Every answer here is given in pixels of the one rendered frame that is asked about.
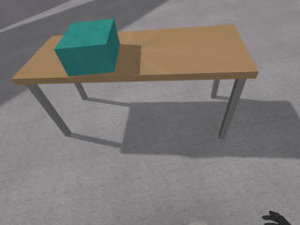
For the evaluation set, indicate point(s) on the right robot hand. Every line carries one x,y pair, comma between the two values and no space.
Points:
274,216

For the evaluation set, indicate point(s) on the table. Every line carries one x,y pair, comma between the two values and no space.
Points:
213,52

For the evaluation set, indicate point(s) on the carton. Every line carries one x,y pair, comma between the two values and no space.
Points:
89,48

